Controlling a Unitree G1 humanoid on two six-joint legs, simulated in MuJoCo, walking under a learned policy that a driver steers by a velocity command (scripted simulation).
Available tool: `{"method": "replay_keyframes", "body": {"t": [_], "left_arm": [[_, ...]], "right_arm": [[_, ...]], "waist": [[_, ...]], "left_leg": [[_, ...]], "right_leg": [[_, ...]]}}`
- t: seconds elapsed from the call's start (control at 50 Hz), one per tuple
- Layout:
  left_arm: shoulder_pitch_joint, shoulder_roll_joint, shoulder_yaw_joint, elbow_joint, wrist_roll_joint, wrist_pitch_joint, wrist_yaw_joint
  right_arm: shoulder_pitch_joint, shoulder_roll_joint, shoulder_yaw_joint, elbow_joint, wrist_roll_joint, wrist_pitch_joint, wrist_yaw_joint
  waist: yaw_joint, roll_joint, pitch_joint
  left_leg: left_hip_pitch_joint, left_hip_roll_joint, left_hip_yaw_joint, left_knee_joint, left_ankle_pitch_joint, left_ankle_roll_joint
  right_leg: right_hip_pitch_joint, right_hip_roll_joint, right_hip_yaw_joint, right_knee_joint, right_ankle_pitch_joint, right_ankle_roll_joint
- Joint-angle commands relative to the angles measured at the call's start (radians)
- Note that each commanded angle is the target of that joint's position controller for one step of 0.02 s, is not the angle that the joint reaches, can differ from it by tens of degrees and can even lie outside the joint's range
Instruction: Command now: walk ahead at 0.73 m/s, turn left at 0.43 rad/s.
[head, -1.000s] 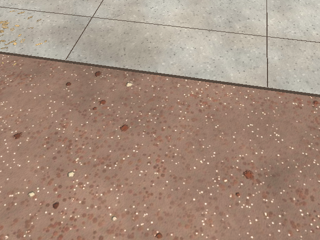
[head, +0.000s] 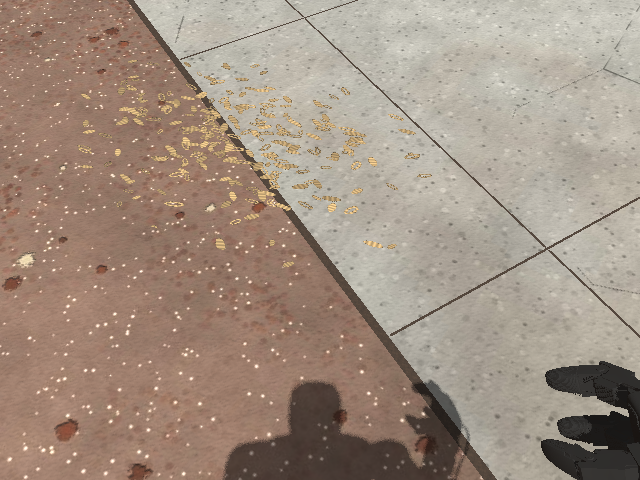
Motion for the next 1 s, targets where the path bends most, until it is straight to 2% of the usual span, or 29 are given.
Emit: {"method": "replay_keyframes", "body": {"t": [0.02, 0.04, 0.06, 0.08, 0.1, 0.12, 0.14, 0.16, 0.2, 0.24, 0.26, 0.34, 0.42, 0.46, 0.5, 0.52, 0.54, 0.56, 0.58, 0.6, 0.62, 0.64, 0.66, 0.72, 0.78, 0.86, 0.96, 0.98, 1.0], "left_arm": [[-0.091, 0.175, 0.015, -0.076, -0.01, -0.018, 0.013], [-0.098, 0.192, 0.012, -0.07, -0.018, -0.008, 0.018], [-0.131, 0.189, 0.007, -0.074, -0.034, 0.001, 0.018], [-0.074, 0.165, 0.003, -0.097, -0.033, -0.001, 0.014], [0.081, 0.1, -0.018, -0.077, -0.058, -0.014, 0.001], [0.006, 0.185, 0.009, -0.082, -0.089, -0.015, -0.001], [-0.078, 0.163, 0.015, -0.116, -0.104, -0.005, 0.005], [-0.123, 0.125, 0.016, -0.112, -0.091, 0.008, 0.018], [-0.063, 0.065, 0.022, -0.073, -0.072, 0.058, 0.028], [-0.052, 0.012, 0.025, -0.091, -0.065, 0.092, 0.035], [-0.081, 0.008, 0.029, -0.117, -0.061, 0.099, 0.038], [-0.178, -0.002, 0.031, -0.18, -0.043, 0.092, 0.02], [-0.264, 0.026, 0.041, -0.244, -0.038, 0.104, -0.026], [-0.261, 0.062, 0.057, -0.272, -0.037, 0.115, -0.043], [-0.157, 0.096, 0.081, -0.264, -0.034, 0.114, -0.043], [-0.068, 0.163, 0.109, -0.247, -0.027, 0.108, -0.028], [-0.11, 0.275, 0.13, -0.271, -0.024, 0.106, -0.01], [-0.133, 0.269, 0.118, -0.323, 0.016, 0.089, -0.018], [-0.197, 0.247, 0.116, -0.359, 0.004, 0.079, -0.029], [-0.248, 0.211, 0.109, -0.37, -0.024, 0.078, -0.025], [-0.296, 0.174, 0.099, -0.379, -0.049, 0.088, -0.014], [-0.33, 0.15, 0.092, -0.393, -0.054, 0.1, 0.003], [-0.342, 0.14, 0.09, -0.411, -0.046, 0.112, 0.016], [-0.322, 0.164, 0.104, -0.432, -0.034, 0.131, 0.04], [-0.33, 0.175, 0.11, -0.45, -0.038, 0.148, 0.052], [-0.353, 0.172, 0.109, -0.471, -0.034, 0.166, 0.048], [-0.395, 0.178, 0.109, -0.5, -0.04, 0.175, 0.034], [-0.414, 0.177, 0.107, -0.506, -0.047, 0.177, 0.032], [-0.406, 0.157, 0.099, -0.507, -0.053, 0.178, 0.028]], "right_arm": [[0.197, -0.003, 0.017, 0.044, -0.023, -0.027, -0.005], [0.36, -0.039, 0.001, 0.108, -0.027, -0.034, -0.022], [0.504, -0.073, -0.013, 0.164, -0.036, -0.043, -0.041], [0.436, -0.197, -0.05, 0.108, 0.061, -0.034, -0.075], [0.424, -0.218, -0.035, 0.061, 0.007, -0.044, -0.092], [0.44, -0.177, -0.048, 0.077, 0.0, -0.04, -0.084], [0.363, -0.155, -0.046, 0.093, 0.024, -0.054, -0.075], [0.292, -0.102, -0.036, 0.105, 0.045, -0.071, -0.072], [0.195, -0.016, -0.017, 0.098, 0.039, -0.087, -0.067], [0.136, -0.002, -0.021, 0.098, 0.026, -0.089, -0.069], [0.119, -0.007, -0.024, 0.103, 0.02, -0.088, -0.077], [0.097, -0.023, -0.034, 0.115, 0.021, -0.058, -0.129], [0.127, -0.06, -0.048, 0.135, 0.05, -0.02, -0.144], [0.118, -0.076, -0.059, 0.136, 0.069, -0.005, -0.144], [0.098, -0.073, -0.065, 0.131, 0.089, 0.002, -0.145], [0.135, -0.064, -0.066, 0.133, 0.079, 0.004, -0.14], [0.183, 0.004, -0.049, 0.097, 0.021, 0.003, -0.126], [0.206, -0.02, -0.044, 0.08, 0.021, -0.001, -0.112], [0.179, -0.064, -0.053, 0.085, 0.048, -0.008, -0.104], [0.131, -0.062, -0.056, 0.076, 0.054, -0.011, -0.106], [0.104, -0.055, -0.057, 0.084, 0.041, -0.007, -0.117], [0.087, -0.064, -0.062, 0.079, 0.032, -0.002, -0.124], [0.084, -0.058, -0.063, 0.079, 0.035, 0.003, -0.123], [0.091, -0.016, -0.056, 0.094, 0.046, 0.005, -0.123], [0.092, -0.016, -0.059, 0.101, 0.051, 0.009, -0.127], [0.088, -0.032, -0.069, 0.102, 0.053, 0.0, -0.123], [0.142, -0.069, -0.088, 0.107, 0.058, -0.03, -0.105], [0.18, -0.078, -0.096, 0.118, 0.058, -0.033, -0.102], [0.213, -0.1, -0.106, 0.127, 0.053, -0.032, -0.104]], "waist": [[-0.185, -0.107, 0.022], [-0.257, -0.132, -0.058], [-0.334, -0.143, -0.11], [-0.26, 0.055, -0.247], [-0.211, 0.166, -0.583], [-0.255, 0.018, -0.622], [-0.199, -0.043, -0.398], [-0.139, -0.126, -0.226], [-0.053, -0.091, -0.116], [-0.018, -0.022, -0.084], [-0.012, 0.005, -0.066], [-0.033, 0.041, -0.09], [-0.069, 0.044, -0.092], [-0.054, 0.051, -0.079], [0.008, 0.024, -0.104], [0.044, -0.093, -0.118], [-0.053, -0.387, -0.112], [-0.061, -0.367, -0.326], [-0.043, -0.209, -0.348], [-0.057, -0.119, -0.266], [-0.079, -0.041, -0.188], [-0.095, -0.051, -0.16], [-0.103, -0.08, -0.158], [-0.092, -0.106, -0.178], [-0.082, -0.136, -0.179], [-0.063, -0.194, -0.146], [-0.068, -0.228, -0.143], [-0.09, -0.219, -0.141], [-0.096, -0.166, -0.15]], "left_leg": [[0.533, -0.159, 0.058, -0.16, 0.012, 0.026], [0.716, -0.162, -0.005, -0.206, 0.031, 0.052], [0.877, -0.1, -0.08, -0.353, 0.179, 0.078], [1.178, 0.182, -0.359, -0.219, 0.684, 0.112], [1.417, 0.474, -0.716, -0.157, 1.129, 0.297], [1.285, 0.439, -0.631, -0.263, 1.01, 0.329], [1.105, 0.383, -0.507, -0.333, 0.825, 0.29], [0.902, 0.322, -0.414, -0.403, 0.661, 0.227], [0.637, 0.266, -0.262, -0.509, 0.567, 0.177], [0.485, 0.242, -0.145, -0.568, 0.535, 0.155], [0.454, 0.23, -0.092, -0.586, 0.537, 0.147], [0.514, 0.163, 0.08, -0.566, 0.422, 0.095], [0.655, 0.226, 0.095, -0.493, 0.347, 0.069], [0.688, 0.257, 0.092, -0.411, 0.377, 0.039], [0.671, 0.228, 0.126, -0.204, 0.458, -0.025], [0.565, 0.156, 0.13, 0.017, 0.296, -0.088], [0.268, -0.029, 0.121, 0.317, -0.525, -0.173], [0.108, -0.153, -0.132, 0.56, -0.693, -0.193], [0.08, -0.109, -0.239, 0.581, -0.629, -0.164], [0.061, -0.085, -0.242, 0.53, -0.54, -0.148], [0.062, -0.054, -0.243, 0.446, -0.475, -0.146], [0.11, -0.042, -0.249, 0.358, -0.432, -0.144], [0.161, -0.052, -0.243, 0.288, -0.402, -0.147], [0.198, -0.098, -0.239, 0.104, -0.357, -0.176], [0.224, -0.11, -0.256, 0.012, -0.311, -0.196], [0.275, -0.118, -0.265, -0.081, -0.277, -0.197], [0.417, -0.114, -0.269, -0.298, -0.272, -0.164], [0.489, -0.102, -0.256, -0.398, -0.205, -0.154], [0.597, -0.034, -0.277, -0.496, -0.127, -0.129]], "right_leg": [[-0.324, -0.218, 0.053, 0.146, 1.382, -0.088], [-0.342, -0.228, 0.069, 0.345, 1.38, -0.099], [-0.39, -0.199, 0.056, 0.593, 1.219, -0.105], [-0.631, -0.063, 0.116, 1.004, 0.103, -0.061], [-0.779, 0.04, 0.428, 1.351, -0.277, -0.055], [-0.755, 0.015, 0.521, 1.356, -0.23, -0.046], [-0.817, -0.039, 0.459, 1.257, -0.178, -0.029], [-0.835, -0.087, 0.4, 1.162, -0.121, -0.009], [-0.714, -0.123, 0.369, 1.112, -0.045, 0.016], [-0.664, -0.131, 0.334, 1.065, 0.009, 0.036], [-0.684, -0.133, 0.323, 1.026, 0.053, 0.041], [-0.683, -0.122, 0.259, 0.717, 0.362, 0.017], [-0.689, -0.101, 0.219, 0.538, 0.392, -0.03], [-0.672, -0.076, 0.189, 0.5, 0.294, -0.07], [-0.53, -0.008, 0.15, 0.384, 0.302, -0.135], [-0.375, -0.004, 0.238, 0.291, 0.59, -0.19], [-0.215, -0.199, 0.602, 0.298, 1.154, -0.312], [-0.069, -0.334, 0.982, 0.197, 0.913, -0.494], [-0.072, -0.33, 0.946, 0.153, 0.711, -0.463], [-0.151, -0.282, 0.87, 0.14, 0.553, -0.405], [-0.251, -0.24, 0.804, 0.127, 0.442, -0.35], [-0.337, -0.204, 0.759, 0.12, 0.399, -0.319], [-0.375, -0.163, 0.73, 0.113, 0.375, -0.289], [-0.357, -0.121, 0.715, 0.128, 0.408, -0.262], [-0.378, -0.104, 0.745, 0.13, 0.304, -0.246], [-0.419, -0.072, 0.795, 0.128, 0.18, -0.227], [-0.42, -0.048, 0.887, 0.182, 0.222, -0.21], [-0.447, -0.023, 0.886, 0.207, 0.196, -0.191], [-0.51, 0.027, 0.847, 0.275, 0.067, -0.158]]}}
